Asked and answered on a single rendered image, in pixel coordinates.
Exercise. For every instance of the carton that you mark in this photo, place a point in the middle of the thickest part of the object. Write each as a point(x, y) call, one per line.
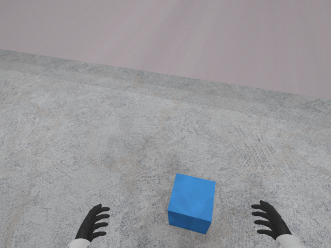
point(191, 203)

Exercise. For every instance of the robot left hand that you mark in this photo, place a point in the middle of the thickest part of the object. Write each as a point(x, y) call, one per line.
point(88, 226)

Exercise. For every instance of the right robot forearm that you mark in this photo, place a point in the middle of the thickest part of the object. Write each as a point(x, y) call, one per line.
point(288, 241)

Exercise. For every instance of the robot right hand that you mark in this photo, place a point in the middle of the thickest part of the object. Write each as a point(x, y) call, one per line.
point(276, 223)

